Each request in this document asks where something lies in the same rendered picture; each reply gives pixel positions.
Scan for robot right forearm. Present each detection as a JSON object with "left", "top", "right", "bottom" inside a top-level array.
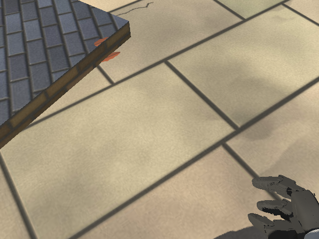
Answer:
[{"left": 304, "top": 229, "right": 319, "bottom": 239}]

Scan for right robot hand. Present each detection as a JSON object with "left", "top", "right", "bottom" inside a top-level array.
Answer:
[{"left": 247, "top": 174, "right": 319, "bottom": 239}]

